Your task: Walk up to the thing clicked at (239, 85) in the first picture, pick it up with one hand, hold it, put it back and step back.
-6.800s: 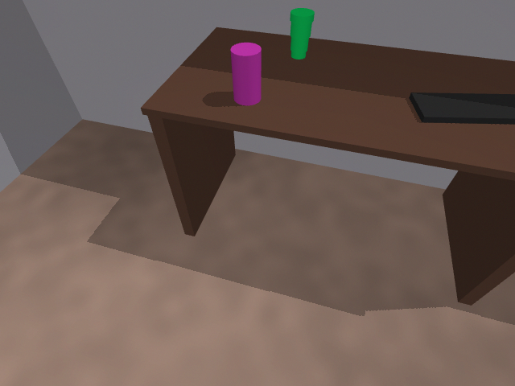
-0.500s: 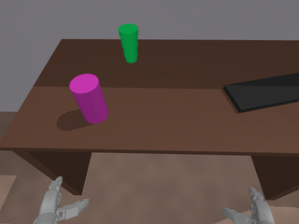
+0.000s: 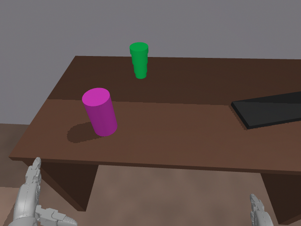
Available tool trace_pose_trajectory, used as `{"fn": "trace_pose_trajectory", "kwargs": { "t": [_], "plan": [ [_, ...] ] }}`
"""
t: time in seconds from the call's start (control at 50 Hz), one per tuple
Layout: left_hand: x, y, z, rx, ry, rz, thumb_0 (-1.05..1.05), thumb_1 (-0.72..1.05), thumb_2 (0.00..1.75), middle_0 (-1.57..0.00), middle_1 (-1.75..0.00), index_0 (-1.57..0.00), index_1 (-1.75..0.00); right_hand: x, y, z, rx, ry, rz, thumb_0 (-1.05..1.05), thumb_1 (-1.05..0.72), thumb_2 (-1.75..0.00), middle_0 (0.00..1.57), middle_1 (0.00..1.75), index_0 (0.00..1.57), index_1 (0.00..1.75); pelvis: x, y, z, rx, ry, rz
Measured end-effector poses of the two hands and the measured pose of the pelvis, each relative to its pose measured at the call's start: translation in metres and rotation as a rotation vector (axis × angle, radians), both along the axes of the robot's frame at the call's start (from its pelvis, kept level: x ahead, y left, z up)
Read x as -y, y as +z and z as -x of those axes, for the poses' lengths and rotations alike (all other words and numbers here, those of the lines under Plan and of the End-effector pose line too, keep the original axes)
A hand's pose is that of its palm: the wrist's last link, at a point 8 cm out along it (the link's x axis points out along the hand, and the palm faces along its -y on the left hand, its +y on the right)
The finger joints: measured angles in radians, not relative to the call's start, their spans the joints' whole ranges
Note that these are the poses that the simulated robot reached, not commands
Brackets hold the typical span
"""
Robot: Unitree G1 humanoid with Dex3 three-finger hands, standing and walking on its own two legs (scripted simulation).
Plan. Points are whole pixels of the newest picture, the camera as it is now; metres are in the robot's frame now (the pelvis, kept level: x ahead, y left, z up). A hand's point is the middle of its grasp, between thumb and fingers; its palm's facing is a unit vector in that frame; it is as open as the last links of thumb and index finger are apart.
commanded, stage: rise first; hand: left
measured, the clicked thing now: (101, 113) +0.46 +0.21 +0.02
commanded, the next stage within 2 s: go down in 0.88 s
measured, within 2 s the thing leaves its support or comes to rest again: neither
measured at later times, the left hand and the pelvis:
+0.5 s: hand (35, 196) +0.16 +0.27 +0.07, palm faces +0.37 -0.83 -0.41, open 17.6 cm; pelvis -0.02 -0.01 +0.00, yaw +1 degrees
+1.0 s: hand (26, 191) +0.16 +0.27 +0.10, palm faces +0.40 -0.81 -0.44, open 17.6 cm; pelvis -0.02 -0.01 +0.00, yaw +1 degrees
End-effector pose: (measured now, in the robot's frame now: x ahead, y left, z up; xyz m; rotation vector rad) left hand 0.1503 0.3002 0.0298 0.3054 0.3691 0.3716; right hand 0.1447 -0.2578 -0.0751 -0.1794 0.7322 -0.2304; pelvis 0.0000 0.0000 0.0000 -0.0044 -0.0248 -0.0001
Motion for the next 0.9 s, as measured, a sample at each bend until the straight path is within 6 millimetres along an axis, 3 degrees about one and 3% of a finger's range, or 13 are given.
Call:
{"fn": "trace_pose_trajectory", "kwargs": {
  "t": [0.38, 0.9],
  "plan": [
    [-0.005, 0.051, 0.019, 0.167, -0.011, -0.124, -0.01, -0.55, 0.02, -0.06, -0.05, -0.05, -0.05, 0.009, -0.007, 0.007, -0.01, 0.003, 0.003, -0.01, 0.5, -0.04, 0.06, 0.05, 0.06, 0.05, 0.006, 0.0, 0.013, 0.029, 0.012, -0.004],
    [-0.009, 0.088, 0.027, 0.321, -0.035, -0.22, -0.01, -0.57, 0.05, -0.06, -0.05, -0.05, -0.06, 0.015, -0.007, 0.02, 0.007, 0.002, 0.005, -0.01, 0.51, -0.05, 0.06, 0.05, 0.06, 0.05, 0.009, 0.0, 0.026, 0.039, 0.016, -0.007]
  ]
}}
